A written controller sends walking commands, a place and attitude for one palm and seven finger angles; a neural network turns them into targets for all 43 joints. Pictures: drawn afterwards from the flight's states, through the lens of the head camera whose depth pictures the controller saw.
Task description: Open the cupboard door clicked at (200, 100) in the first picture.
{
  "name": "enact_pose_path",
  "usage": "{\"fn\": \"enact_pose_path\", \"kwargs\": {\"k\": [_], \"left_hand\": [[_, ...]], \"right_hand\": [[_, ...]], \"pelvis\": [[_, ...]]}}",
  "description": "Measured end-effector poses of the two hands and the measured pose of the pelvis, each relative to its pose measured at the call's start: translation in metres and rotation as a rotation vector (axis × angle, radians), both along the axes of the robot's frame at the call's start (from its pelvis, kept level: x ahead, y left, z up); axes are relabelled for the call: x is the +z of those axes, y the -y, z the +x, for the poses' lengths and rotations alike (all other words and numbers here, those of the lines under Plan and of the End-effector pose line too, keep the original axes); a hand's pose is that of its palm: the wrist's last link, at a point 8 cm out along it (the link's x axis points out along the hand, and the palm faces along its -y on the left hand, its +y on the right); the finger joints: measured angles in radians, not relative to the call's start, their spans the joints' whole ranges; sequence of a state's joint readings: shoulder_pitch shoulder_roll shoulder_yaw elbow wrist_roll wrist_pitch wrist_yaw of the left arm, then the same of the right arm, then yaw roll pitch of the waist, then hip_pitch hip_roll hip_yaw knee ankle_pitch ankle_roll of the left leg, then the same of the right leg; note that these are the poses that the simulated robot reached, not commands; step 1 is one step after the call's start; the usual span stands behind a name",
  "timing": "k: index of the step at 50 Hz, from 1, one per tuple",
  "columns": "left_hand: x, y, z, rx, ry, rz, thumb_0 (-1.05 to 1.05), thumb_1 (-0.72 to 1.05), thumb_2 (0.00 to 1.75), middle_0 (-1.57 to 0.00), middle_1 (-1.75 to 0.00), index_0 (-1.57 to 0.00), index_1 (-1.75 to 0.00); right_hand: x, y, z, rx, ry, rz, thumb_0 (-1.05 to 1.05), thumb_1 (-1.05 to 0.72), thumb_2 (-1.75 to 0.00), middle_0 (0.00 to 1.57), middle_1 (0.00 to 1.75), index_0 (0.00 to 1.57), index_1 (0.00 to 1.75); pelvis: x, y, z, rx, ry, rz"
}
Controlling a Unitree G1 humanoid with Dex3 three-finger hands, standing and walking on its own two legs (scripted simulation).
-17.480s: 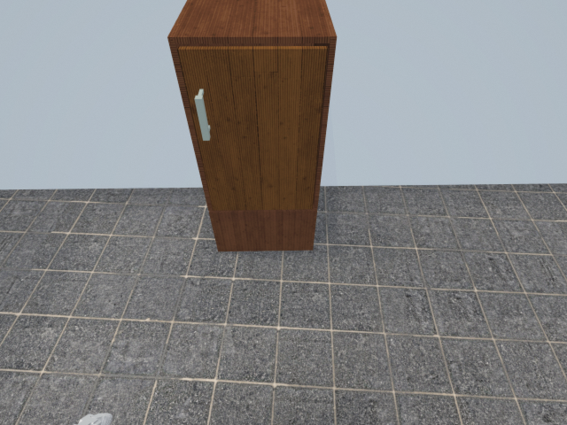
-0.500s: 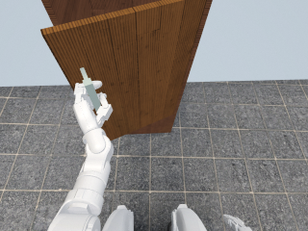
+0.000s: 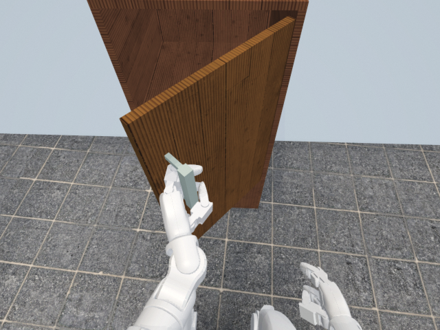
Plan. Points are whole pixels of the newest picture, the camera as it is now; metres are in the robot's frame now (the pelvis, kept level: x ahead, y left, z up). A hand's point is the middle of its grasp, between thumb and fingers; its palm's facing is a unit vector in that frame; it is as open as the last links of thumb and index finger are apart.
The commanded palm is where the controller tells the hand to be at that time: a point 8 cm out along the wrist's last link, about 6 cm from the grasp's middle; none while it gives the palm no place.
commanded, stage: open thumb and fingers to let go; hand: left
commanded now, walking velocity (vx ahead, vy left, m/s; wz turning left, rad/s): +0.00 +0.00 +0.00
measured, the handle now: (182, 182) +0.37 +0.09 +0.03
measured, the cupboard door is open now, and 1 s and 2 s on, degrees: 48 49 49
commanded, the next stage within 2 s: slide the hand sideways off the handle in 0.72 s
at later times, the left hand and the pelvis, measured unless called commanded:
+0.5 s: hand (203, 202) +0.34 +0.05 +0.02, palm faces +0.35 -0.94 -0.04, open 13.4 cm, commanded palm +0.29 +0.10 +0.02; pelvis -0.01 -0.01 +0.00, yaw +0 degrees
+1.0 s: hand (198, 220) +0.31 +0.06 +0.02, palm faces -0.14 -0.99 -0.07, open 16.0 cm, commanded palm +0.29 +0.09 +0.02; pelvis -0.02 +0.02 -0.01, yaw +0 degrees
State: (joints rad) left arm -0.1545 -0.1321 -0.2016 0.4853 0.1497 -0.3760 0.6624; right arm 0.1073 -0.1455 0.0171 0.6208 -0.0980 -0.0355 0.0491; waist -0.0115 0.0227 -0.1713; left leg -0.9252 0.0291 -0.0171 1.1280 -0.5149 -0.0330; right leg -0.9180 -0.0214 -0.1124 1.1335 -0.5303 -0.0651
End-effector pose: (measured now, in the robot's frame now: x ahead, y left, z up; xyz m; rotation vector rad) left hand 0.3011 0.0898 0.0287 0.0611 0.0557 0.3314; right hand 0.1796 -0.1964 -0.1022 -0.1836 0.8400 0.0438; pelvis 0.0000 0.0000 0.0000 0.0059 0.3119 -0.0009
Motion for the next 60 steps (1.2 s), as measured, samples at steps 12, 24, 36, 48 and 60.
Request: {"fn": "enact_pose_path", "kwargs": {"k": [12, 24, 36, 48, 60], "left_hand": [[-0.003, -0.002, 0.001, 0.056, 0.021, -0.017, 0.01, 0.26, 0.62, -0.36, -1.28, -0.37, -1.28], [-0.003, -0.002, 0.001, 0.029, 0.021, -0.027, 0.0, -0.36, 0.35, -0.3, -1.15, -0.32, -1.14], [-0.003, -0.004, 0.001, -0.023, 0.028, -0.015, -0.01, -0.48, 0.3, -0.27, -0.75, -0.3, -0.7], [-0.005, -0.02, -0.006, -0.39, 0.066, 0.036, -0.01, -0.49, 0.3, -0.26, -0.5, -0.23, -0.45], [-0.005, -0.015, -0.019, -0.44, 0.059, -0.078, -0.01, -0.5, 0.3, -0.15, -0.32, -0.15, -0.31]], "right_hand": [[-0.016, 0.041, -0.047, -0.064, -0.099, -0.055, 0.01, -0.9, -0.9, 0.2, 0.3, 0.2, 0.3], [-0.017, 0.048, -0.076, -0.117, -0.163, -0.075, 0.01, -0.91, -0.9, 0.2, 0.3, 0.19, 0.3], [-0.011, 0.016, -0.052, -0.081, -0.085, -0.046, 0.01, -0.9, -0.9, 0.2, 0.3, 0.2, 0.3], [-0.009, 0.001, -0.045, -0.066, -0.054, -0.037, 0.01, -0.9, -0.9, 0.2, 0.3, 0.2, 0.3], [-0.007, 0.002, -0.064, -0.105, -0.074, -0.042, 0.01, -0.9, -0.9, 0.2, 0.3, 0.2, 0.3]], "pelvis": [[-0.003, 0.017, -0.011, 0.006, -0.008, 0.02], [-0.001, 0.01, -0.01, -0.007, -0.009, 0.018], [-0.003, -0.006, -0.01, -0.015, -0.005, 0.0], [-0.009, -0.019, -0.014, -0.001, 0.003, -0.013], [-0.012, -0.034, -0.018, -0.022, 0.005, -0.013]]}}
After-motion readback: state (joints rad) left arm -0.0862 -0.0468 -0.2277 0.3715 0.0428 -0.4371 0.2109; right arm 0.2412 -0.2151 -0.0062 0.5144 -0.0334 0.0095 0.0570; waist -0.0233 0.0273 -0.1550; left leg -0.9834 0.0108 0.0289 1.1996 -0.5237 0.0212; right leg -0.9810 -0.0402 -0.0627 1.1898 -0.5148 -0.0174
